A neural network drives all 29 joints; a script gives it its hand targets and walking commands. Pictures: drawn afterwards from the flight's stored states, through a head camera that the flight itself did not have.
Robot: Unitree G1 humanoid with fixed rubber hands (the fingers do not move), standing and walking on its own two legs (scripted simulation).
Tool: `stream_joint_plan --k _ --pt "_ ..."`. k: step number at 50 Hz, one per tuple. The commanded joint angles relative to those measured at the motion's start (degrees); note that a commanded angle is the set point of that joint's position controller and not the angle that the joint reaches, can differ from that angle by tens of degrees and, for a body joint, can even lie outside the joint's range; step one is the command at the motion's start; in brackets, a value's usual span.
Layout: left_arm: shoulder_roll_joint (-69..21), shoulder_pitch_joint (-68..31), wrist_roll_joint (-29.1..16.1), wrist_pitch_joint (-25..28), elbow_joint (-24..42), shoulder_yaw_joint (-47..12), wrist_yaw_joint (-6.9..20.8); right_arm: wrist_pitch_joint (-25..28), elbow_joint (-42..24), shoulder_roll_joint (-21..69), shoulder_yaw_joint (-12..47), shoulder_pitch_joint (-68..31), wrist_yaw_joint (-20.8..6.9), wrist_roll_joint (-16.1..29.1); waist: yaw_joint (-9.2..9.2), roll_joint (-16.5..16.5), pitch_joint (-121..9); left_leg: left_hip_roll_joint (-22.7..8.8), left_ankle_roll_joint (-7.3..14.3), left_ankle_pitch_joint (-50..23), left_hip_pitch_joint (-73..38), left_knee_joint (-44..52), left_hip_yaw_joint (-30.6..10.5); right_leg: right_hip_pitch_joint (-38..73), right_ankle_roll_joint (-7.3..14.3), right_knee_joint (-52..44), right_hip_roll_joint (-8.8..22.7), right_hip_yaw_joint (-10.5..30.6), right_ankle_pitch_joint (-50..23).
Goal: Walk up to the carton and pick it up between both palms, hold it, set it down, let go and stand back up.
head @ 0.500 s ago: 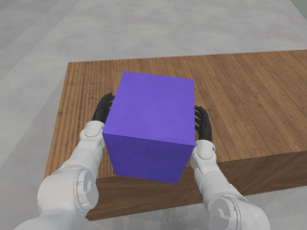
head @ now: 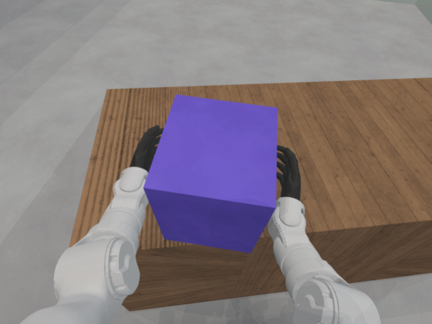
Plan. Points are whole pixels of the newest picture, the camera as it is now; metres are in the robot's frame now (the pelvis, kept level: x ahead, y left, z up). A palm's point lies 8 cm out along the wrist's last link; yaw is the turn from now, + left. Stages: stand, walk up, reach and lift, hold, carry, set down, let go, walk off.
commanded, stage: reach and lift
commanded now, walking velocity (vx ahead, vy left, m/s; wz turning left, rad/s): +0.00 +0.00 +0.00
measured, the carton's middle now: (215, 179) +0.40 -0.01 +0.02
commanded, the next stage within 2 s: none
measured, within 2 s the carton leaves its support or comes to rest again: neither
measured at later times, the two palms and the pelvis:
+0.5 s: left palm (136, 148) +0.41 +0.14 +0.12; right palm (297, 172) +0.35 -0.15 +0.10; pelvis +0.00 +0.00 +0.00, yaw +0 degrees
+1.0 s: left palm (133, 147) +0.38 +0.13 +0.15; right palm (309, 160) +0.35 -0.16 +0.14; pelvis -0.01 -0.02 +0.01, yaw +0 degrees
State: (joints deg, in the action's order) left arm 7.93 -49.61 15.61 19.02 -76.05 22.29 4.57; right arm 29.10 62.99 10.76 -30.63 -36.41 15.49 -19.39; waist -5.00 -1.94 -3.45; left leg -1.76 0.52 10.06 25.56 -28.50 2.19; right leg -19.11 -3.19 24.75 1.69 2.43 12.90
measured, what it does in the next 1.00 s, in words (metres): stands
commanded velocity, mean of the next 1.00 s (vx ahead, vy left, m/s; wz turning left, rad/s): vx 0.00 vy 0.00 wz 0.00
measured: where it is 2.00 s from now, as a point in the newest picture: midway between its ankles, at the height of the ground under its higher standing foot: outside the picture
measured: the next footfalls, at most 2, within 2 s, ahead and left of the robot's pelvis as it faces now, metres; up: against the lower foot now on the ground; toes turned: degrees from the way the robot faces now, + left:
none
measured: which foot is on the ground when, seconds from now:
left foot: down 0.00-1.00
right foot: down 0.00-1.00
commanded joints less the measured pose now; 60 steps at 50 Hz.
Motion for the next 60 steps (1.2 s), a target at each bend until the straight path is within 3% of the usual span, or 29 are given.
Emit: stream_joint_plan --k 1,2,6,8,9,10,12,15,16,19,20,25,27,29,31,32,39,42,45,47,49,50,51,52,53,56,58,59,60 --pt "-35.4 -32.2 2.2 3.0 5.7 -14.8 5.1 3.8 -2.0 31.7 22.2 -33.5 -8.6 -5.3 2.49 5.6 -30.5 -0.3 -3.7 -21.0 -25.0 3.0 3.0 1.4 2.6 -8.2 -5.1 -6.0 -13.9" --pt "-37.0 -32.1 1.0 2.6 7.5 -16.7 5.1 3.5 -3.4 32.5 23.0 -33.2 -8.4 -4.6 1.58 4.8 -32.3 -0.5 -3.4 -20.4 -26.1 3.2 2.9 1.4 2.4 -8.0 -5.1 -6.2 -14.6" --pt "-37.3 -28.9 1.2 0.4 7.0 -16.8 4.5 1.1 -5.9 31.8 26.6 -34.6 -9.1 -1.6 3.54 5.2 -31.9 -0.2 -3.1 -18.8 -26.0 4.6 3.7 3.1 2.1 -8.5 -4.8 -5.9 -13.2" --pt "-37.1 -30.0 0.6 -0.8 8.4 -18.3 4.3 -0.6 -4.5 31.2 26.8 -33.4 -9.2 -1.0 2.39 5.9 -28.2 -0.5 -3.3 -16.7 -26.3 5.0 3.4 1.3 2.0 -9.3 -5.0 -5.8 -10.3" --pt "-37.5 -31.1 0.3 -1.2 12.8 -18.7 4.1 -1.0 -6.5 31.5 28.4 -33.2 -9.2 -0.5 3.25 6.3 -31.2 -0.6 -3.4 -18.9 -27.8 4.8 3.4 2.3 2.1 -8.8 -4.9 -5.7 -12.4" --pt "-39.1 -31.8 -1.7 -1.4 15.0 -20.9 3.7 -1.3 -7.3 31.0 29.4 -34.1 -9.3 1.2 2.28 7.0 -32.5 -0.9 -3.8 -19.9 -29.4 4.3 2.7 1.2 2.2 -8.8 -5.2 -6.3 -12.4" --pt "-39.4 -30.2 -2.1 -3.3 12.1 -21.0 4.2 -3.4 -10.7 30.7 30.8 -36.4 -9.2 2.3 2.40 3.6 -29.6 -0.5 -2.5 -15.5 -27.4 5.3 3.1 2.1 1.9 -9.8 -4.9 -5.8 -9.5" --pt "-39.3 -29.5 -2.3 -6.3 12.7 -21.0 4.3 -7.5 -10.8 30.7 31.8 -35.0 -9.6 3.9 1.86 3.3 -26.0 0.0 -1.9 -9.6 -26.8 7.5 3.6 3.6 1.5 -10.6 -4.1 -5.2 -5.9" --pt "-40.6 -31.9 -3.2 -6.7 16.7 -22.3 3.9 -7.8 -13.5 30.3 32.5 -36.7 -9.9 5.0 1.73 4.7 -29.8 -0.3 -2.3 -12.0 -29.3 7.4 3.2 3.5 1.6 -10.1 -4.4 -5.9 -7.9" --pt "-41.5 -30.1 -3.1 -9.6 19.2 -22.7 4.1 -11.1 -14.1 30.2 35.2 -35.9 -10.1 7.7 2.11 5.7 -25.5 -0.1 -2.5 -15.1 -31.5 7.7 3.3 5.0 1.8 -11.4 -4.5 -5.5 -7.4" --pt "-42.3 -31.1 -3.6 -10.5 20.1 -23.7 4.1 -11.8 -15.1 29.6 34.8 -36.6 -10.1 7.9 1.30 5.9 -25.0 -0.2 -2.9 -14.3 -32.1 7.8 2.9 4.9 2.0 -11.5 -4.6 -6.0 -7.2" --pt "-40.7 -26.9 -2.8 -16.9 22.9 -22.0 5.4 -17.5 -18.9 28.2 37.0 -35.3 -10.2 11.1 2.14 1.8 -17.9 0.5 -1.5 -12.4 -31.8 10.4 3.5 9.2 1.4 -12.8 -4.5 -5.5 -6.4" --pt "-41.1 -25.9 -2.4 -19.8 25.3 -21.6 6.1 -19.4 -19.8 26.5 37.4 -35.9 -10.2 13.5 2.35 3.1 -16.1 0.9 -1.7 -13.8 -32.9 10.8 3.7 11.2 1.3 -13.0 -4.5 -5.4 -7.3" --pt "-41.5 -29.5 -3.4 -20.9 30.1 -22.1 6.6 -19.8 -25.5 26.8 38.6 -40.4 -10.0 14.9 3.15 2.1 -19.0 0.9 -1.6 -15.9 -34.3 10.4 3.0 12.3 1.2 -13.0 -4.8 -5.6 -9.5" --pt "-41.1 -25.5 -2.9 -23.5 31.1 -21.4 6.8 -22.2 -26.7 26.2 39.8 -37.6 -10.2 16.1 3.84 0.3 -15.7 1.4 -0.8 -15.6 -33.1 11.1 3.1 14.4 0.9 -13.3 -4.9 -5.4 -9.0" --pt "-41.1 -25.1 -3.2 -24.4 34.2 -22.2 7.1 -23.1 -26.7 25.7 40.4 -36.2 -10.1 16.6 2.61 0.8 -15.4 1.4 -1.2 -17.5 -34.7 11.2 2.5 15.4 0.9 -13.4 -5.0 -5.6 -11.3" --pt "-39.7 -21.5 -2.1 -29.7 38.6 -21.6 7.4 -25.3 -30.5 23.2 41.7 -37.6 -10.6 19.2 4.64 0.9 -16.4 2.2 -1.2 -19.1 -34.5 11.4 2.8 17.3 0.8 -12.6 -5.3 -6.3 -11.7" --pt "-40.0 -22.3 -2.8 -31.2 41.1 -22.5 7.9 -26.1 -31.4 22.9 42.5 -37.8 -10.2 19.9 3.74 0.2 -14.4 2.5 -1.1 -17.8 -33.9 11.5 2.7 17.5 0.0 -12.4 -4.9 -6.7 -12.3" --pt "-40.3 -21.0 -3.0 -32.6 42.5 -24.0 6.9 -27.5 -31.1 22.5 44.3 -36.7 -10.5 21.1 4.46 -0.7 -13.8 2.2 -0.8 -17.5 -34.9 11.9 2.1 17.4 0.0 -12.7 -5.0 -6.3 -12.2" --pt "-40.5 -23.4 -3.7 -33.5 42.9 -24.7 6.5 -28.3 -31.5 22.4 43.7 -39.2 -10.6 21.6 4.07 0.1 -14.8 2.3 -1.0 -15.4 -34.3 11.7 2.2 16.6 0.3 -12.8 -5.1 -6.5 -9.1" --pt "-42.3 -27.9 -5.7 -34.3 48.1 -27.8 5.5 -28.6 -32.8 21.7 44.4 -42.7 -11.1 23.2 3.80 2.9 -17.3 1.7 -1.6 -15.6 -36.2 11.5 1.1 13.9 0.6 -12.6 -5.7 -7.2 -6.4" --pt "-42.9 -27.2 -6.2 -35.2 47.0 -28.5 4.7 -29.0 -34.3 22.1 45.6 -44.4 -11.3 23.7 3.89 1.2 -17.8 1.8 -1.4 -15.0 -35.8 11.4 1.2 14.3 1.0 -12.7 -5.8 -7.0 -5.6" --pt "-42.4 -25.1 -5.9 -36.3 46.1 -28.6 4.6 -29.8 -33.4 20.6 44.6 -42.5 -11.3 23.3 2.64 1.3 -15.7 1.7 -1.3 -13.2 -36.1 11.6 0.8 13.7 1.0 -13.0 -5.5 -7.0 -5.1" --pt "-42.1 -24.9 -5.0 -37.2 43.5 -27.1 4.5 -30.7 -32.0 19.6 43.5 -44.2 -11.5 23.7 3.23 0.7 -13.3 1.7 -1.1 -9.9 -33.7 12.4 0.9 13.2 1.2 -13.2 -5.5 -7.0 -2.1" --pt "-43.1 -27.5 -5.7 -37.4 47.4 -28.8 4.0 -30.7 -33.1 19.9 43.5 -45.4 -11.9 23.7 2.50 2.4 -15.9 1.6 -1.7 -9.2 -35.1 12.5 0.2 12.8 1.3 -12.5 -5.6 -7.5 -1.9" --pt "-44.3 -28.5 -6.4 -39.2 49.5 -30.0 2.7 -31.7 -33.4 19.8 44.0 -46.2 -12.7 25.1 3.55 3.8 -17.7 0.9 -1.8 -6.6 -35.8 13.0 -0.6 11.7 1.3 -12.2 -5.7 -7.5 -0.8" --pt "-44.4 -28.0 -6.3 -40.4 49.0 -30.1 1.9 -32.1 -36.0 20.2 44.9 -50.6 -12.6 26.3 3.48 1.6 -17.0 1.3 -1.4 -7.6 -35.2 12.3 -0.9 11.5 1.3 -12.0 -6.0 -7.5 -2.5" --pt "-43.9 -28.0 -6.2 -41.3 48.2 -29.2 1.8 -32.8 -37.1 20.4 45.8 -51.9 -12.7 27.3 4.58 0.5 -16.4 1.5 -0.9 -6.1 -33.8 12.4 -0.4 11.6 1.3 -12.4 -5.9 -6.8 -1.2" --pt "-44.4 -27.5 -6.4 -41.9 51.4 -30.0 1.4 -32.9 -38.1 20.3 46.6 -51.7 -12.8 28.1 4.45 1.7 -17.9 1.4 -1.3 -8.6 -35.1 11.7 -0.9 11.9 1.4 -11.8 -5.8 -7.0 -3.5"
